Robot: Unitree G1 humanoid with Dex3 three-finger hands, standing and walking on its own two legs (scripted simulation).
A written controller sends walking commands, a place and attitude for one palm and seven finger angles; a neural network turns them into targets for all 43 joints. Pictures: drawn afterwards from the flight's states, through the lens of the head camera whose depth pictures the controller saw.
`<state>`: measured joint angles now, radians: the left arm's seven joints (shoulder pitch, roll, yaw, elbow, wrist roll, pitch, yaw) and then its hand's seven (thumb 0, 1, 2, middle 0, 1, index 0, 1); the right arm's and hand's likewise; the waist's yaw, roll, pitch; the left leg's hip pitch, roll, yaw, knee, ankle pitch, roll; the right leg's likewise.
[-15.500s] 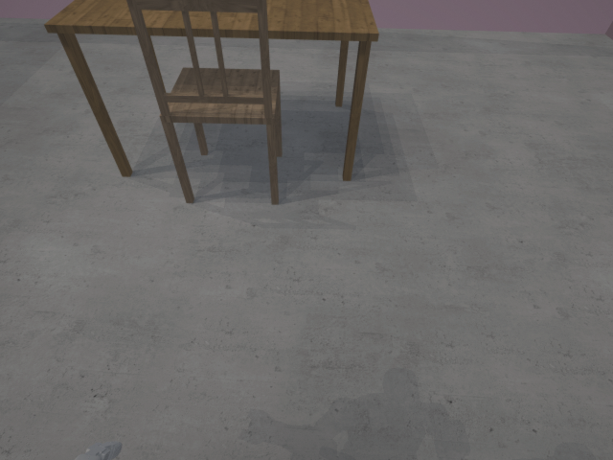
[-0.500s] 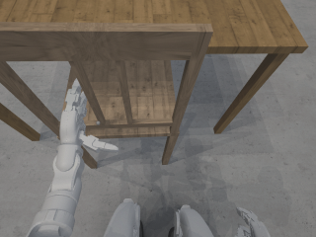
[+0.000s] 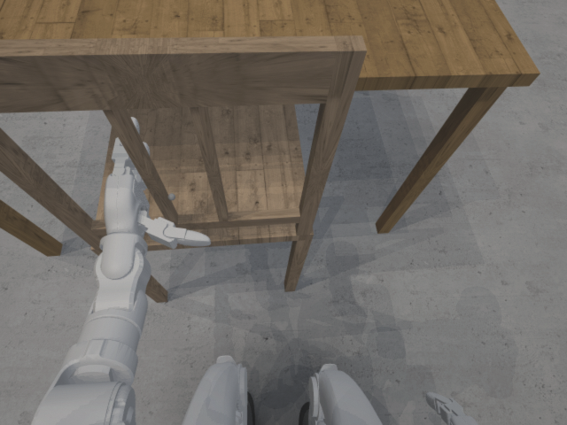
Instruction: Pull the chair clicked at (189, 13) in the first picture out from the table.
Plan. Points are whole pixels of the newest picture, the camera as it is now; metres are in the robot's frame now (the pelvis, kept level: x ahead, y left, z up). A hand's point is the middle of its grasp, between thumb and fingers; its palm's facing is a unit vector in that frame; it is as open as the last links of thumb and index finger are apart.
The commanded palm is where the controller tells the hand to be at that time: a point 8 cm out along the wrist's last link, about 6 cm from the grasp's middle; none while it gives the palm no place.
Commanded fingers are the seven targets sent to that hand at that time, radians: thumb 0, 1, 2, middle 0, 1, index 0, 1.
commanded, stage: push the fingers through the gap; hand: left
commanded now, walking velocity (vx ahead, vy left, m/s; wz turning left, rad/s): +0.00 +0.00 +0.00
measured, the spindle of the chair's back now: (150, 176) +0.45 +0.19 +0.03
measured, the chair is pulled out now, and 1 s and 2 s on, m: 0.00 0.00 0.04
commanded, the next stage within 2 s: hook a spindle and tug to test in 0.26 s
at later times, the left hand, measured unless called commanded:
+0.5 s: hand (170, 198) +0.42 +0.16 +0.02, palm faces +0.10 -0.99 -0.03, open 16.8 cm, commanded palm +0.39 +0.20 +0.02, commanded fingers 0.00 -0.50 0.30 -0.20 -0.52 -0.20 -0.52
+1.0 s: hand (169, 196) +0.42 +0.16 +0.02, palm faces +0.09 -1.00 -0.01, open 10.1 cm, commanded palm +0.39 +0.21 +0.02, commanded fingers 0.00 0.51 0.73 -0.50 -1.45 -0.50 -1.45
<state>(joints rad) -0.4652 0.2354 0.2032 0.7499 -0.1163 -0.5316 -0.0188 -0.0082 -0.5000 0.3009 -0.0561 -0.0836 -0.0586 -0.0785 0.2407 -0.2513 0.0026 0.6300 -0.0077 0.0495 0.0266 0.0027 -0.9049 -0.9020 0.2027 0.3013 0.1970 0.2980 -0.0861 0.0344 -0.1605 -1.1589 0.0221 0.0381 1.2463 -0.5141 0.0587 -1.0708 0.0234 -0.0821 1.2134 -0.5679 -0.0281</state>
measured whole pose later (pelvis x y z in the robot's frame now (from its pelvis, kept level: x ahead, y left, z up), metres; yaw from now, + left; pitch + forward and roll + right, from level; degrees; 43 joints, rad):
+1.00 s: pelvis +0.00 +0.00 +0.00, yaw +0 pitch +25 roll -3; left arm -0.47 0.24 0.21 0.76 -0.13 -0.54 -0.03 0.00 -0.01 0.51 -0.45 -1.30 -0.44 -1.29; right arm 0.24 -0.25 0.00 0.63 -0.01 0.05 0.03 0.00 -0.91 -0.90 0.20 0.30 0.20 0.30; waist -0.09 0.03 -0.16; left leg -1.16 0.02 0.04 1.24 -0.52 0.06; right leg -1.07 0.03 -0.08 1.21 -0.57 -0.03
